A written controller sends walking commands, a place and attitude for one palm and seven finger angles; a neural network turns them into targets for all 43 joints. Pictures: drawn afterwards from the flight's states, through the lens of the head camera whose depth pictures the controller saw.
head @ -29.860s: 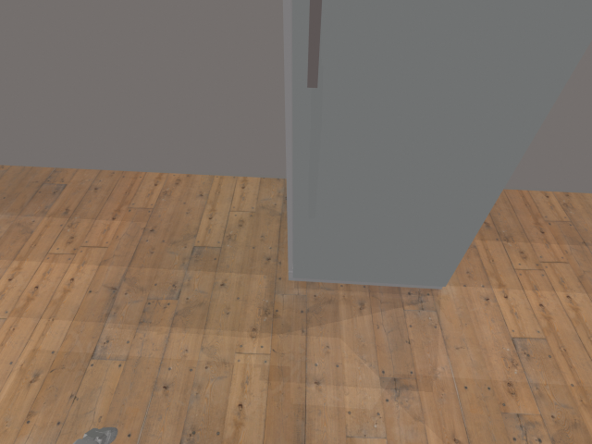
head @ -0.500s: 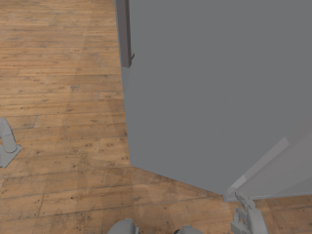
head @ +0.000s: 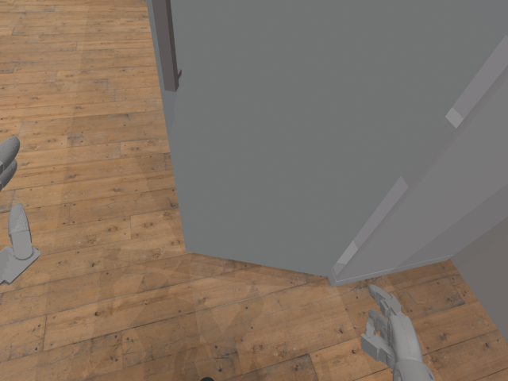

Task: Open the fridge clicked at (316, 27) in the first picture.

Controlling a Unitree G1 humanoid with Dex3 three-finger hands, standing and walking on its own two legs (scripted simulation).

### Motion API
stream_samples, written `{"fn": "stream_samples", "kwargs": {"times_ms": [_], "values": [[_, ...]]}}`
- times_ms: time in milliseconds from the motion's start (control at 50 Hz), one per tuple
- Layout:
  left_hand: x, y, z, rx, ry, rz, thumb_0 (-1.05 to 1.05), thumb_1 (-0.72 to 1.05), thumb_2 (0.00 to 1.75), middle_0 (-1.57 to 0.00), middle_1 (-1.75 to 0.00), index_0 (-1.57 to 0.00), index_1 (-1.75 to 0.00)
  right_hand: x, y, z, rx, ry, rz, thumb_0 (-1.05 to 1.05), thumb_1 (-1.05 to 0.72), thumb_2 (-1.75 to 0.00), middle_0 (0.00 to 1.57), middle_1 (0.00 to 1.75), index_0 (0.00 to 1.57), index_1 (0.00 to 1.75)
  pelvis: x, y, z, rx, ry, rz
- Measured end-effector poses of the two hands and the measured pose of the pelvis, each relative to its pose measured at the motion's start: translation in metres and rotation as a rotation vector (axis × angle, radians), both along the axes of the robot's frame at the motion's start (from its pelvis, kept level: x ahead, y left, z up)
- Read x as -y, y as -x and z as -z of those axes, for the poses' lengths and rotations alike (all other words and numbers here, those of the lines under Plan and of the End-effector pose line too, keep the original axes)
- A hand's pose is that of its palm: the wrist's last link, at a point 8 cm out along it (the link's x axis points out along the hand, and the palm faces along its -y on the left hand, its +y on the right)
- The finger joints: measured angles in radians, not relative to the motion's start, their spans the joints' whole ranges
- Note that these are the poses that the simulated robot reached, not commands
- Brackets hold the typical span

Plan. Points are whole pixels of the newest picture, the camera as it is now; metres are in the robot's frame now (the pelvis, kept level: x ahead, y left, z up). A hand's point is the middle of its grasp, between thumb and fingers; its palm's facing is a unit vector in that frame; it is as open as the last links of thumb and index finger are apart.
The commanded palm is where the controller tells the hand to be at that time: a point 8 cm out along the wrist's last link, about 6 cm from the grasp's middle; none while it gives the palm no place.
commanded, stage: stop stepping back and stand still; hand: left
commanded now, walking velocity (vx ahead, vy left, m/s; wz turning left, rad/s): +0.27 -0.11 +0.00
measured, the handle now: out of the picture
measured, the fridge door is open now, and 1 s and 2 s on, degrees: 67 67 67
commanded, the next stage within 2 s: let the arm hang, fingers relaxed in 0.66 s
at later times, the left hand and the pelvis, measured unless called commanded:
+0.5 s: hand out of the picture +0.11 +0.27 +0.16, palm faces +0.46 -0.80 -0.39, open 7.5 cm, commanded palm +0.03 +0.31 +0.17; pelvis -0.10 +0.01 -0.01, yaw +2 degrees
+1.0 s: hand out of the picture +0.01 +0.19 -0.16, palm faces +0.02 -0.97 -0.23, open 7.4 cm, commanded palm none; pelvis -0.11 +0.00 -0.03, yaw +5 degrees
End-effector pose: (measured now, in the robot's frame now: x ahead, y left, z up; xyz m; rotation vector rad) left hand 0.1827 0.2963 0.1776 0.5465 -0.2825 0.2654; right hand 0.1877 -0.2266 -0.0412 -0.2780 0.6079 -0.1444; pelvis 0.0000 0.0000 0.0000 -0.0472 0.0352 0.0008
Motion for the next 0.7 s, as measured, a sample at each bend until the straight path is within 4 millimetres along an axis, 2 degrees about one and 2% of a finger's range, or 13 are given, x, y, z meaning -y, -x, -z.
{"fn": "stream_samples", "kwargs": {"times_ms": [80,200,260,320,400,460,520,600,700], "values": [[0.001,0.039,-0.005,-0.036,-0.016,-0.010,0.02,0.89,0.90,-0.21,-0.30,-0.21,-0.30,0.007,0.040,-0.002,-0.003,0.004,0.021,0.01,-0.90,-0.90,0.20,0.30,0.20,0.30,0.001,0.022,-0.002,0.013,0.018,0.003],[-0.008,0.098,-0.003,-0.020,-0.005,-0.143,0.02,0.89,0.90,-0.21,-0.30,-0.21,-0.30,0.020,0.095,0.023,-0.103,0.023,0.024,0.01,-0.90,-0.90,0.20,0.30,0.20,0.30,0.006,0.057,0.004,0.031,-0.022,-0.011],[-0.016,0.114,0.004,0.030,0.077,-0.203,0.02,0.89,0.90,-0.21,-0.30,-0.21,-0.30,0.023,0.121,0.030,-0.157,0.035,0.043,0.01,-0.90,-0.90,0.20,0.30,0.20,0.30,0.002,0.065,0.004,0.041,-0.035,-0.003],[-0.023,0.117,0.017,0.081,0.161,-0.232,0.02,0.89,0.90,-0.21,-0.30,-0.21,-0.30,0.022,0.140,0.034,-0.165,0.061,0.058,0.01,-0.90,-0.90,0.20,0.30,0.20,0.30,-0.005,0.072,0.007,0.045,-0.033,-0.013],[-0.026,0.112,0.024,0.110,0.169,-0.194,0.02,0.89,0.90,-0.21,-0.30,-0.20,-0.30,0.013,0.154,0.038,-0.113,0.052,0.086,0.01,-0.90,-0.90,0.20,0.30,0.20,0.30,-0.012,0.089,0.018,0.070,-0.038,-0.024],[-0.021,0.114,0.013,0.093,0.107,-0.147,0.02,0.89,0.90,-0.21,-0.30,-0.20,-0.30,0.000,0.164,0.034,-0.089,-0.007,0.085,0.01,-0.90,-0.90,0.20,0.30,0.20,0.30,-0.009,0.095,0.011,0.079,-0.040,-0.029],[-0.013,0.124,-0.005,0.089,0.036,-0.117,0.02,0.89,0.90,-0.21,-0.30,-0.21,-0.30,-0.012,0.170,0.033,-0.097,-0.054,0.055,0.01,-0.90,-0.90,0.20,0.30,0.20,0.30,-0.005,0.096,0.004,0.070,-0.020,-0.032],[-0.010,0.141,-0.015,0.078,-0.061,-0.133,0.02,0.89,0.90,-0.21,-0.30,-0.21,-0.30,-0.014,0.167,0.047,-0.127,-0.078,0.009,0.01,-0.90,-0.90,0.21,0.30,0.20,0.30,0.000,0.100,0.011,0.046,-0.027,-0.035],[-0.022,0.148,-0.006,0.084,0.015,-0.217,0.02,0.89,0.90,-0.21,-0.30,-0.21,-0.30,-0.006,0.159,0.054,-0.181,-0.045,-0.017,0.01,-0.90,-0.90,0.21,0.30,0.20,0.30,-0.004,0.100,0.010,0.061,-0.046,-0.029]]}}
